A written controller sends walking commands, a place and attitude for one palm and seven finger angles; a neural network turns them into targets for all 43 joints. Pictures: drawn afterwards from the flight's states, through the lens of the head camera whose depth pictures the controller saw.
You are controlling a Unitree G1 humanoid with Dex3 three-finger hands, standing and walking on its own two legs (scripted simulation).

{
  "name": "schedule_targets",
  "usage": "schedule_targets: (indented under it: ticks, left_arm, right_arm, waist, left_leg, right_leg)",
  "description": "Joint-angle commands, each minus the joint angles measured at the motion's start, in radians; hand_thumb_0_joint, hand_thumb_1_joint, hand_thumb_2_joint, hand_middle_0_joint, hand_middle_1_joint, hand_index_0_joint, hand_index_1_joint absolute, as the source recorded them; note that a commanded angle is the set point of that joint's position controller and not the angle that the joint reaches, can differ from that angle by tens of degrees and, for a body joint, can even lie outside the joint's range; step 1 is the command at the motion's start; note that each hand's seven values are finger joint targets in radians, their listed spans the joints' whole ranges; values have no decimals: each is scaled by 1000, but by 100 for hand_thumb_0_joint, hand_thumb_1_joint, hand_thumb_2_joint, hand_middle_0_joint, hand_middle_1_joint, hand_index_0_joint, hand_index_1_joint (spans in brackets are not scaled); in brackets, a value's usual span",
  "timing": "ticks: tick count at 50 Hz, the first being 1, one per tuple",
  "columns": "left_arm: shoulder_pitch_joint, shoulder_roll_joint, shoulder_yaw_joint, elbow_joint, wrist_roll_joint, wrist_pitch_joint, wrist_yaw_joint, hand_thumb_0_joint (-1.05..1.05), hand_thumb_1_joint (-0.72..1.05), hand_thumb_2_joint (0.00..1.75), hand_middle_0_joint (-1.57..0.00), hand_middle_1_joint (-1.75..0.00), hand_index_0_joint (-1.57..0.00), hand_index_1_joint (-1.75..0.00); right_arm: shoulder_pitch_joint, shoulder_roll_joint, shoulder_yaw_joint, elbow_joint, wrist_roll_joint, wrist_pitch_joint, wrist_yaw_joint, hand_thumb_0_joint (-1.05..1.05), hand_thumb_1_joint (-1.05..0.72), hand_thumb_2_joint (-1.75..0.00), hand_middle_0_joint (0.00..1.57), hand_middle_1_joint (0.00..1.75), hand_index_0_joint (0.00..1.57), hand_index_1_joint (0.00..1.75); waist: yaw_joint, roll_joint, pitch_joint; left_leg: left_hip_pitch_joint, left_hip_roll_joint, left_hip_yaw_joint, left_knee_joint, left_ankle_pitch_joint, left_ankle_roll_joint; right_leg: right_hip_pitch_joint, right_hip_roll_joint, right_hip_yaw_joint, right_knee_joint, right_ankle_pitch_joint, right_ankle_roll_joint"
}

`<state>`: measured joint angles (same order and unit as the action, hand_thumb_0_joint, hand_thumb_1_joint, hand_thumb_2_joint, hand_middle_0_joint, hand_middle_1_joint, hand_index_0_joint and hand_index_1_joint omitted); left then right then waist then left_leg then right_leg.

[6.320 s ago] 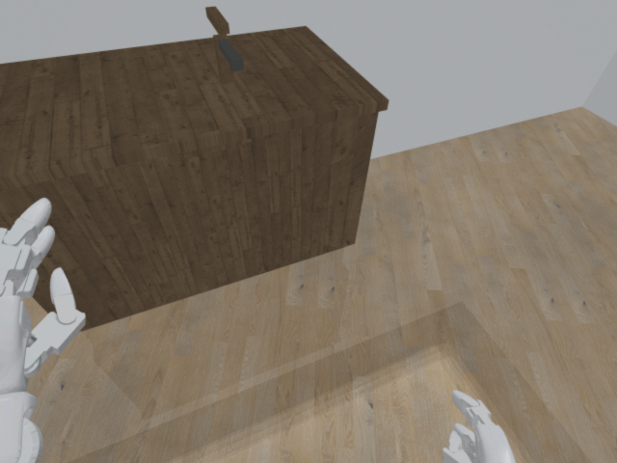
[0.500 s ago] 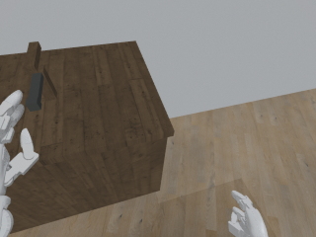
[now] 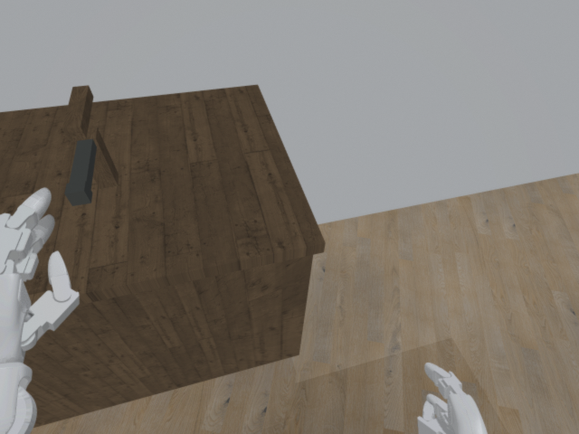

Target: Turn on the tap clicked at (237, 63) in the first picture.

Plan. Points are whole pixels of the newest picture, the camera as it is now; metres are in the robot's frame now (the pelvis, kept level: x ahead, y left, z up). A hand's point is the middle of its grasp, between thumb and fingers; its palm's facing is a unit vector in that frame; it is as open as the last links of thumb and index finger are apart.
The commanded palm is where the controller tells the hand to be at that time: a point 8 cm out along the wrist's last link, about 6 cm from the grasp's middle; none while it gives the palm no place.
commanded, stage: look again from close up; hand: left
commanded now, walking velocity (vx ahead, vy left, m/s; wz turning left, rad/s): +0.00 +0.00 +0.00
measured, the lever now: (79, 193) +0.43 +0.38 +0.07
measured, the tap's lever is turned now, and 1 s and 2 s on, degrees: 0 0 0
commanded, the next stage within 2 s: shuffle to correct the standing spot in 0.08 s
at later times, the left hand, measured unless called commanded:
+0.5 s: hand (55, 290) +0.22 +0.27 +0.14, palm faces +0.41 -0.84 -0.36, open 7.4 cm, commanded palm +0.17 +0.30 +0.17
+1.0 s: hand (65, 238) +0.29 +0.29 +0.15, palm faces +0.36 -0.84 -0.40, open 7.4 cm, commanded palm +0.23 +0.33 +0.17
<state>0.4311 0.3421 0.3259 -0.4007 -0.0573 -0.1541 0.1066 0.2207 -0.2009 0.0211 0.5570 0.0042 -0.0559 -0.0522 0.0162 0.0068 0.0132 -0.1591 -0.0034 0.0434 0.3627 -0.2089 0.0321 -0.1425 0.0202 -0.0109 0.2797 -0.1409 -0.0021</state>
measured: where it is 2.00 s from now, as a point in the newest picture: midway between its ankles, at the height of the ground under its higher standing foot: outside the picture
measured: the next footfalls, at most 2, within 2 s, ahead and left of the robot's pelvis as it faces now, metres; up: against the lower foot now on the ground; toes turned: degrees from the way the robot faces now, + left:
right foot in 1.16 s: +0.10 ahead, -0.01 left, +0.00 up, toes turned -2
left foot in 1.40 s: +0.17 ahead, +0.22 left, +0.00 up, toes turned -2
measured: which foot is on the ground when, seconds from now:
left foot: down 0.00-1.00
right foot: down 0.00-0.86, up 0.88-1.00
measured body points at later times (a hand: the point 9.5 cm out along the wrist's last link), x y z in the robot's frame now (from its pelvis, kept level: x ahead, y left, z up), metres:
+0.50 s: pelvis +0.02 +0.02 -0.01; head +0.02 +0.03 +0.44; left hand +0.20 +0.31 +0.16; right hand +0.18 -0.21 -0.09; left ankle -0.01 +0.09 -0.75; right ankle +0.00 -0.12 -0.75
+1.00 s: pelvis +0.06 +0.05 -0.02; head +0.08 +0.06 +0.43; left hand +0.26 +0.33 +0.17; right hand +0.22 -0.18 -0.10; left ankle +0.02 +0.11 -0.75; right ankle +0.03 -0.07 -0.68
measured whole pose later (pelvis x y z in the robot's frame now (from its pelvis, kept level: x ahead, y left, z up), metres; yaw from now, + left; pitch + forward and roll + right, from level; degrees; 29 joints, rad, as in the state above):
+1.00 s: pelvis +0.06 +0.05 -0.02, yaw -2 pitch -1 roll +0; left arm 0.45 0.36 0.38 -0.49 -0.04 -0.20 0.13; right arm 0.22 -0.18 -0.01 0.58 0.01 -0.07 -0.02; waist 0.00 -0.02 0.06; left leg -0.18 -0.07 0.09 0.55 -0.36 0.10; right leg -0.45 -0.03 -0.02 1.09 -0.46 -0.01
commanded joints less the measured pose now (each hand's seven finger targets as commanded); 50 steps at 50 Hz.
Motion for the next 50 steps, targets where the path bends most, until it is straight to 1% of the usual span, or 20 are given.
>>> schedule_targets:
  ticks: [1,10,19,24,29,32,34,36,37,38,39,40,41,42,43,44,45,46,47,50]
  left_arm:
    - [-106,173,95,-243,2,-73,16,0,90,90,-20,-30,-20,-30]
    - [-78,167,100,-232,3,-76,17,0,90,90,-20,-30,-20,-30]
    - [-103,183,106,-245,13,-92,24,0,90,90,-20,-30,-20,-30]
    - [-126,189,112,-257,9,-109,26,0,90,90,-20,-30,-20,-30]
    - [-118,191,120,-269,8,-120,24,0,90,90,-20,-30,-20,-30]
    - [-78,199,135,-278,8,-123,24,0,90,90,-20,-30,-20,-30]
    - [-41,206,152,-278,3,-125,26,0,90,90,-20,-30,-20,-30]
    - [-14,213,167,-276,-5,-131,29,0,90,90,-20,-30,-20,-30]
    - [-8,217,176,-282,-8,-138,32,0,90,90,-20,-30,-20,-30]
    - [-10,225,189,-285,-8,-147,36,0,90,90,-20,-30,-20,-30]
    - [4,236,209,-279,-6,-150,40,0,90,90,-20,-30,-20,-30]
    - [3,216,197,-288,-5,-151,39,0,90,90,-20,-30,-20,-30]
    - [-10,213,194,-289,-7,-143,36,0,90,90,-20,-30,-20,-30]
    - [-20,203,185,-313,-10,-140,31,0,90,90,-20,-30,-20,-30]
    - [-33,201,168,-356,-4,-144,28,0,90,90,-20,-30,-20,-30]
    - [-64,204,150,-392,17,-144,30,0,90,90,-20,-30,-20,-30]
    - [-68,219,158,-371,21,-139,32,0,90,90,-20,-30,-20,-30]
    - [-90,210,141,-368,25,-136,30,0,90,90,-20,-30,-20,-30]
    - [-83,198,134,-345,27,-126,31,0,90,90,-20,-30,-20,-30]
    - [-53,181,123,-345,27,-115,31,0,90,90,-20,-30,-20,-30]
  right_arm:
    - [-97,-119,-51,-159,-2,-56,-9,0,-90,-90,20,30,20,30]
    - [-97,-122,-54,-155,-3,-62,-6,0,-90,-90,20,30,20,30]
    - [-107,-136,-67,-145,-6,-75,-3,0,-90,-90,20,30,20,30]
    - [-100,-136,-68,-133,-5,-87,1,0,-90,-90,20,30,20,30]
    - [-94,-138,-71,-130,5,-84,7,0,-90,-90,20,30,20,30]
    - [-82,-137,-76,-133,6,-79,16,0,-90,-90,20,30,20,30]
    - [-91,-132,-76,-139,11,-72,20,0,-90,-90,20,30,20,30]
    - [-91,-131,-83,-144,15,-65,25,0,-90,-90,20,30,20,30]
    - [-90,-135,-90,-144,17,-62,29,0,-90,-90,20,30,20,30]
    - [-98,-129,-88,-145,16,-59,33,0,-90,-90,20,30,20,30]
    - [-104,-127,-80,-137,14,-49,37,0,-90,-90,20,30,20,30]
    - [-96,-115,-71,-128,14,-39,40,0,-90,-90,20,30,20,30]
    - [-77,-107,-66,-119,17,-31,37,0,-90,-90,20,30,20,30]
    - [-83,-116,-69,-119,19,-32,25,0,-90,-90,20,30,20,30]
    - [-79,-128,-80,-134,21,-44,20,0,-90,-90,20,30,20,30]
    - [-87,-120,-81,-147,11,-54,20,0,-90,-90,20,30,20,30]
    - [-82,-118,-80,-139,-4,-63,24,0,-90,-90,20,30,20,30]
    - [-84,-127,-86,-129,-13,-68,29,0,-90,-90,20,30,20,30]
    - [-70,-130,-95,-122,-5,-69,31,0,-90,-90,20,30,20,30]
    - [-72,-123,-89,-117,9,-78,30,0,-90,-90,20,30,20,30]
  waist:
    - [2,46,-121]
    - [6,56,-118]
    - [-7,57,-60]
    - [-13,48,-78]
    - [-16,86,-120]
    - [-12,83,-143]
    - [-8,40,-164]
    - [1,-115,-180]
    - [5,-158,-173]
    - [9,-176,-141]
    - [11,-147,-114]
    - [-2,-106,-83]
    - [-34,-50,-72]
    - [-47,93,-81]
    - [-48,262,-104]
    - [-48,317,-115]
    - [-50,254,-93]
    - [-42,172,-91]
    - [-40,116,-83]
    - [-23,125,-75]
  left_leg:
    - [-8,18,-35,-71,122,-40]
    - [-59,26,-53,-81,79,-42]
    - [-185,54,-116,-51,-255,19]
    - [-132,47,-100,54,-44,14]
    - [-49,82,-99,113,242,-1]
    - [-23,96,-97,156,403,0]
    - [-83,73,-69,232,423,-11]
    - [-205,9,-15,399,325,-23]
    - [-284,-20,-3,466,206,-31]
    - [-352,-21,-19,476,-26,-29]
    - [-381,4,-60,437,-186,-16]
    - [-305,45,-103,308,-244,3]
    - [-149,38,-80,124,-164,9]
    - [2,46,-116,7,24,26]
    - [177,173,-287,4,310,67]
    - [259,239,-352,6,517,115]
    - [287,256,-378,1,598,95]
    - [261,249,-346,13,597,77]
    - [243,237,-290,30,572,100]
    - [147,181,-161,29,526,107]
  right_leg:
    - [73,-9,24,-8,149,4]
    - [107,-14,20,26,127,0]
    - [36,-46,37,111,-154,-25]
    - [1,-80,66,185,-13,-52]
    - [-23,-58,27,316,150,-50]
    - [-17,-54,-4,327,125,-45]
    - [70,-87,31,299,242,-68]
    - [166,-183,168,268,410,-132]
    - [211,-252,251,245,452,-181]
    - [224,-310,312,227,482,-212]
    - [203,-344,339,228,466,-210]
    - [96,-333,298,253,358,-165]
    - [-34,-257,195,301,221,-105]
    - [-140,-108,58,462,142,-47]
    - [-351,-13,-38,626,-142,6]
    - [-463,-1,-24,780,-393,4]
    - [-535,-15,-2,888,-390,-8]
    - [-541,-39,8,923,-357,-14]
    - [-545,-51,-6,906,-335,-12]
    - [-447,-63,-70,732,-257,-11]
